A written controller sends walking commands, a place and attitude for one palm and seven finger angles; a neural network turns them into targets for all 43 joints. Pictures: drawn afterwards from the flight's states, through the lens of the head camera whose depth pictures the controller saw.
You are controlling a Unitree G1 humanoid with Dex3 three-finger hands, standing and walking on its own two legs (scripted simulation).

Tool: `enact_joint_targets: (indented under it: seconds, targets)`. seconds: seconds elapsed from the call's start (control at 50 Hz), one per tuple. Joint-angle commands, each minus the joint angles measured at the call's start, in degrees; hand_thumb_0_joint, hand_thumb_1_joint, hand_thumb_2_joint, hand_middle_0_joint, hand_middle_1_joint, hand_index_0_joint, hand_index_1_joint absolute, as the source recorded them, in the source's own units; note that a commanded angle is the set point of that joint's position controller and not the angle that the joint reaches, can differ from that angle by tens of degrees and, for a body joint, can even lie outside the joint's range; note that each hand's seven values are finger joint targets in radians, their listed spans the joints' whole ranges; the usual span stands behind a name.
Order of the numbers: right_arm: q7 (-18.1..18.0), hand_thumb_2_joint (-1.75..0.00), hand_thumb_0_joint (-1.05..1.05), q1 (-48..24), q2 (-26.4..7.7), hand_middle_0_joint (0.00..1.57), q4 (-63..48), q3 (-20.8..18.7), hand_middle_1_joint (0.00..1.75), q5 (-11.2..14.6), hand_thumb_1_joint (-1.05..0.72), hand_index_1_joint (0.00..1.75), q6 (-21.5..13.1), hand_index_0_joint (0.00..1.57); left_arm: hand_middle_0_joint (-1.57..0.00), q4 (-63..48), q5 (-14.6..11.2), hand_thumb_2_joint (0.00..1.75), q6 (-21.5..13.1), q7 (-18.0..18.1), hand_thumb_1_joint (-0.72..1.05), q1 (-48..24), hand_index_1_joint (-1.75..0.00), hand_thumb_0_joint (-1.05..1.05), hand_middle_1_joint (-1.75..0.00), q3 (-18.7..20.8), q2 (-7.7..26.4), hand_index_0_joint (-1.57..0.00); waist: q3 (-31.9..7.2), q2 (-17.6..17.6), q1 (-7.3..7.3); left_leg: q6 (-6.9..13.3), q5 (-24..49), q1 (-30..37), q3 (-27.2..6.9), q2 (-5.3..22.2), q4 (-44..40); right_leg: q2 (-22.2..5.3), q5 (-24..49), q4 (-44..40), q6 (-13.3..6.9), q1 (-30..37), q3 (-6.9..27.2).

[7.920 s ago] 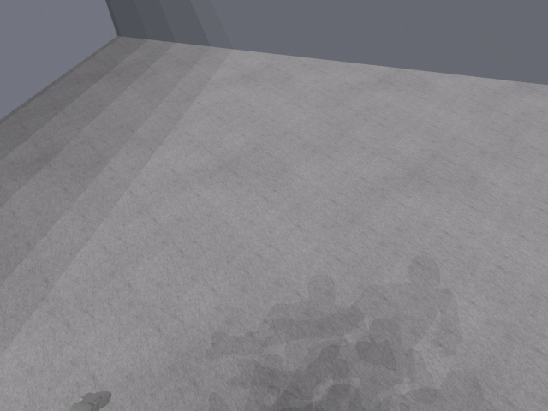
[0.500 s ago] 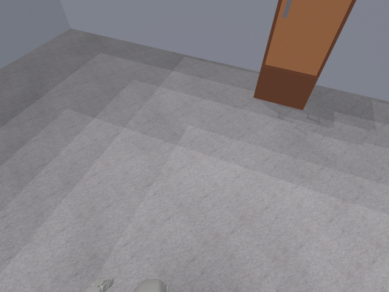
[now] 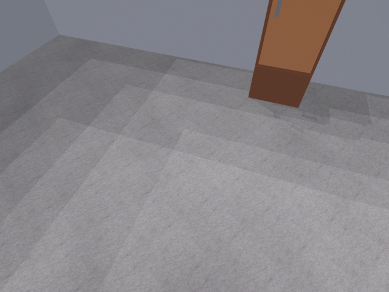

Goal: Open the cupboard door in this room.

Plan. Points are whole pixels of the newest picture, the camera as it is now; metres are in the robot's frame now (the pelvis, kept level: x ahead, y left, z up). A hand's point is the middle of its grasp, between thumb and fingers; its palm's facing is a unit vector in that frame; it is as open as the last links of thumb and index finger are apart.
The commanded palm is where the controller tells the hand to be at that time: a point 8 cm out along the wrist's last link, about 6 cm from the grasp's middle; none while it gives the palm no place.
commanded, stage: turn or walk to find it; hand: left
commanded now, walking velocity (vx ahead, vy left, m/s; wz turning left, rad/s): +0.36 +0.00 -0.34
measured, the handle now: (280, 0) +1.60 -0.34 -0.02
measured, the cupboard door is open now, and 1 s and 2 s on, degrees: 0 0 0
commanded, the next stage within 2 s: stand and wait in 0.94 s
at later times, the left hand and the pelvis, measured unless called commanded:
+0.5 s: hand out of the picture +0.07 +0.13 -0.17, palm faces -0.02 -0.98 -0.18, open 7.4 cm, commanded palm none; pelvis +0.12 -0.04 +0.00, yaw -7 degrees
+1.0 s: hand (175, 170) +0.47 +0.11 -0.15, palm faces -0.21 -0.96 -0.21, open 7.4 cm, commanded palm none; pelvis +0.32 -0.04 +0.00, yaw -13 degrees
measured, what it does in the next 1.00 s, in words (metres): walks ahead: right foot, then left foot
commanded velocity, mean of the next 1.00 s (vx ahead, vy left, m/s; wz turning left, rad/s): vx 0.34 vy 0.00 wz -0.13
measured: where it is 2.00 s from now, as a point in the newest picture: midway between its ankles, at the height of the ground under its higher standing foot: (222, 247)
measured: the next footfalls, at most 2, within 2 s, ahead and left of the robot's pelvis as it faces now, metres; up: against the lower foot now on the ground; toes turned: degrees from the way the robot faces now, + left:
right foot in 0.08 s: +0.03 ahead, -0.12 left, +0.00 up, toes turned -9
left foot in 0.60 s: +0.32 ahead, +0.08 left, +0.00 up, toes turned +1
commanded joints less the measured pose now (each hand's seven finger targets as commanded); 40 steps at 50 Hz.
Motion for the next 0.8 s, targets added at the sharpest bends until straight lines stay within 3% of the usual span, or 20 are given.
enact_joint_targets:
  seconds: [0.0, 0.02, 0.04, 0.06, 0.08, 0.1, 0.14, 0.2, 0.36, 0.46, 0.5, 0.52, 0.54, 0.56, 0.58, 0.6, 0.64, 0.66, 0.72, 0.78]
  targets:
    - [0.0, -0.90, 0.00, 3.5, -10.7, 0.20, -1.1, -2.9, 0.30, -0.1, -0.90, 0.30, -0.1, 0.20, -0.20, -4.1, 0.7, 0.90, -2.6, -1.0, 0.90, 1.8, -0.30, 0.00, -0.30, 0.5, 2.9, -0.20, -3.1, 6.1, -1.25, 3.2, -9.1, -0.9, -11.0, 14.9, -9.1, 1.8, 5.6, -13.1, -1.4, 4.4, -4.5]
    - [0.2, -0.90, 0.00, 2.6, -10.0, 0.20, -1.5, -2.8, 0.30, 0.1, -0.90, 0.30, -0.2, 0.20, -0.20, -2.9, 0.8, 0.90, -3.1, -1.0, 0.90, 5.4, -0.30, 0.00, -0.30, 0.7, 3.6, -0.20, -3.0, 2.8, 0.62, 1.2, -14.0, -5.8, -8.7, 12.7, -4.0, 1.9, 9.0, -18.9, -2.2, 10.6, -4.4]
    - [0.5, -0.90, 0.00, 1.6, -7.1, 0.20, -2.4, -2.2, 0.30, 0.5, -0.90, 0.30, -0.3, 0.20, -0.20, -1.8, 1.1, 0.90, -3.8, -0.5, 0.90, 8.9, -0.30, 0.00, -0.30, 1.3, 7.1, -0.20, -1.8, -7.5, 2.80, -1.8, -18.7, -15.9, -4.2, 8.1, 7.5, -4.3, 2.2, -26.5, -4.9, 17.2, 5.3]
    - [1.2, -0.90, 0.00, -2.9, -3.5, 0.20, -5.5, -1.0, 0.30, 0.6, -0.90, 0.30, -0.4, 0.20, -0.20, -0.9, 0.9, 0.90, -4.4, 0.3, 0.90, 13.0, -0.30, 0.00, -0.30, 2.1, 12.2, -0.20, 1.4, -23.0, 5.73, -4.6, -23.5, -30.5, -1.6, 0.5, 24.7, -17.4, -5.1, -37.5, -11.5, 19.7, 28.8]
    - [1.4, -0.90, 0.00, -7.8, -6.3, 0.20, -7.7, -1.1, 0.30, 0.1, -0.90, 0.30, -0.2, 0.20, -0.20, -1.3, -0.1, 0.90, -4.9, 1.1, 0.90, 14.4, -0.30, 0.00, -0.30, 2.0, 12.4, -0.20, 3.5, -16.0, 6.87, -3.7, -17.5, -32.3, -10.2, 1.3, 31.4, -20.5, -7.8, -41.6, -14.7, 14.2, 35.7]
    - [1.7, -0.90, 0.00, -8.6, -5.9, 0.20, -7.1, -1.5, 0.30, 0.1, -0.90, 0.30, -0.3, 0.20, -0.20, -1.1, 0.1, 0.90, -5.5, 1.2, 0.90, 11.7, -0.30, 0.00, -0.30, 1.9, 11.8, -0.20, 6.3, -12.9, 5.00, -3.3, -11.9, -33.2, -12.5, 2.1, 35.1, -19.1, -9.4, -41.9, -14.7, 11.6, 34.6]
    - [2.1, -0.90, 0.00, -2.2, -6.8, 0.20, -4.2, -2.1, 0.30, -0.4, -0.90, 0.30, -0.6, 0.20, -0.20, -2.7, 0.2, 0.90, -6.2, 1.0, 0.90, 4.8, -0.30, 0.00, -0.30, 1.0, 8.6, -0.20, 4.8, -6.7, 0.22, -4.1, -3.4, -30.3, -13.5, 3.7, 34.4, -14.9, -1.8, -38.8, -12.4, 10.6, 23.2]
    - [2.3, -0.90, 0.00, 2.6, -5.1, 0.20, -1.8, -1.9, 0.30, -0.5, -0.90, 0.30, -0.7, 0.20, -0.20, -2.4, 0.0, 0.90, -7.4, 0.6, 0.90, 4.1, -0.30, 0.00, -0.30, 0.5, 7.5, -0.20, 1.9, -5.8, -1.37, -5.5, 2.2, -25.8, -11.5, 3.2, 30.5, -10.8, 12.3, -37.4, -10.8, 11.7, 14.1]
    - [2.7, -0.90, 0.00, -3.0, -4.2, 0.20, -4.0, -1.5, 0.30, 0.1, -0.90, 0.30, -1.6, 0.20, -0.20, 1.7, 0.0, 0.90, -8.4, 0.8, 0.90, 9.3, -0.30, 0.00, -0.30, 0.1, 7.1, -0.20, 3.9, -7.7, 0.73, -5.6, 5.2, -29.6, -10.0, 3.1, 20.4, -10.7, 25.9, -36.2, -12.0, 18.7, 12.5]
    - [2.9, -0.90, 0.00, -6.4, -3.5, 0.20, -4.9, -1.0, 0.30, 0.5, -0.90, 0.30, -2.5, 0.20, -0.20, 3.3, 0.3, 0.90, -8.0, 1.4, 0.90, 9.9, -0.30, 0.00, -0.30, 0.2, 7.5, -0.20, 3.9, -8.9, 1.24, -3.6, 3.0, -23.6, -8.2, 1.6, 11.2, -11.0, 34.6, -32.9, -11.2, 20.5, 11.7]
    - [2.7, -0.90, 0.00, -3.6, -4.0, 0.20, -3.9, -1.0, 0.30, 0.5, -0.90, 0.30, -3.0, 0.20, -0.20, 3.2, 0.2, 0.90, -7.8, 1.4, 0.90, 8.4, -0.30, 0.00, -0.30, 0.4, 8.3, -0.20, 2.9, -8.7, -0.80, -2.6, 2.1, -17.3, -6.5, -0.2, 6.9, -10.2, 41.3, -28.7, -10.6, 20.1, 10.1]
    - [2.2, -0.90, 0.00, 0.9, -4.7, 0.20, -2.3, -1.2, 0.30, 0.3, -0.90, 0.30, -3.3, 0.20, -0.20, 3.1, 0.0, 0.90, -7.9, 1.4, 0.90, 7.5, -0.30, 0.00, -0.30, 0.5, 8.3, -0.20, 0.5, -7.5, -3.00, -2.0, 3.4, -9.8, -5.0, -2.1, 3.8, -8.7, 47.9, -22.9, -9.7, 18.5, 8.3]
    - [1.4, -0.90, 0.00, 9.7, -6.2, 0.20, 0.6, -1.6, 0.30, 0.0, -0.90, 0.30, -3.8, 0.20, -0.20, 2.9, -0.3, 0.90, -7.9, 1.4, 0.90, 6.6, -0.30, 0.00, -0.30, 0.5, 8.0, -0.20, -4.3, -4.8, -6.79, -1.0, 7.1, 3.1, -5.6, -2.7, -0.2, -6.1, 50.4, -12.1, -7.9, 14.1, 6.3]
    - [0.7, -0.90, 0.00, 19.0, -11.4, 0.20, 3.2, -3.0, 0.30, -0.5, -0.90, 0.30, -4.1, 0.20, -0.20, 2.1, -0.7, 0.90, -7.8, 1.0, 0.90, 7.5, -0.30, 0.00, -0.30, 0.3, 5.6, -0.20, -10.7, 4.4, -9.76, 1.9, 7.1, 18.4, -16.4, 6.0, -1.4, -1.5, 36.5, 1.5, -5.6, 2.7, 3.6]
    - [0.4, -0.90, 0.00, 25.4, -16.7, 0.20, 4.8, -4.2, 0.30, -0.9, -0.90, 0.30, -4.0, 0.20, -0.20, 0.6, -1.2, 0.90, -7.7, 0.3, 0.90, 8.9, -0.30, 0.00, -0.30, -0.2, 2.5, -0.20, -15.2, 16.7, -10.16, 7.7, 6.2, 27.0, -36.1, 20.9, -8.0, 5.3, -0.5, 18.8, -4.1, -10.3, -0.1]
    - [0.3, -0.90, 0.00, 24.2, -15.5, 0.20, 5.3, -3.7, 0.30, -0.1, -0.90, 0.30, -3.4, 0.20, -0.20, -0.9, -0.7, 0.90, -7.7, 0.6, 0.90, 5.1, -0.30, 0.00, -0.30, -0.3, 3.7, -0.20, -14.1, 14.8, -9.79, 8.5, -3.2, 22.2, -40.3, 23.0, -13.9, 3.9, -4.9, 26.5, -4.9, -13.5, 4.7]
    - [0.3, -0.90, 0.00, 15.5, -9.0, 0.20, 2.6, -2.4, 0.30, 0.1, -0.90, 0.30, -3.6, 0.20, -0.20, -2.0, -0.2, 0.90, -7.2, -0.3, 0.90, -2.3, -0.30, 0.00, -0.30, 0.0, 3.2, -0.20, -1.3, 6.2, -7.28, 7.3, -10.5, 6.5, -33.3, 19.9, -17.8, -1.9, 4.3, 28.8, -4.9, -17.4, 5.4]
    - [0.3, -0.90, 0.00, 13.6, -6.3, 0.20, 2.5, -1.7, 0.30, -0.1, -0.90, 0.30, -4.1, 0.20, -0.20, -1.8, 0.3, 0.90, -6.8, -0.7, 0.90, -2.5, -0.30, 0.00, -0.30, 0.1, 2.7, -0.20, 1.7, 3.2, -5.42, 5.9, -8.9, 0.7, -29.3, 18.2, -19.0, -3.2, 6.8, 27.1, -4.5, -15.5, 5.4]
    - [0.1, -0.90, 0.00, 11.2, -4.4, 0.20, 1.7, -1.4, 0.30, 0.0, -0.90, 0.30, -4.9, 0.20, -0.20, -1.5, 0.8, 0.90, -4.7, -1.0, 0.90, 1.5, -0.30, 0.00, -0.30, 0.3, 0.1, -0.20, 0.4, 3.9, -1.65, 4.9, -2.7, -4.9, -18.6, 14.0, -20.3, -4.2, 11.1, 22.4, -3.0, -11.4, 3.9]
    - [0.1, -0.90, 0.00, 11.8, -5.0, 0.20, 1.7, -1.4, 0.30, 0.3, -0.90, 0.30, -5.2, 0.20, -0.20, -3.3, 0.7, 0.90, -3.9, -1.3, 0.90, -0.7, -0.30, 0.00, -0.30, 0.8, 0.7, -0.20, 1.0, 3.7, -1.01, 5.7, 0.0, -3.8, -16.0, 12.8, -22.0, -5.1, 16.5, 18.6, -1.8, -14.7, 3.9]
